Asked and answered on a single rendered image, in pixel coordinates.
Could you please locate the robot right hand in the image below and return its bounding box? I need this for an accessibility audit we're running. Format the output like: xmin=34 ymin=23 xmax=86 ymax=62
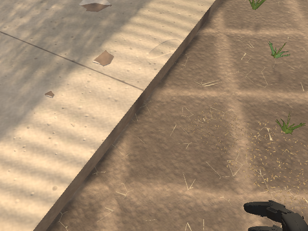
xmin=244 ymin=200 xmax=308 ymax=231

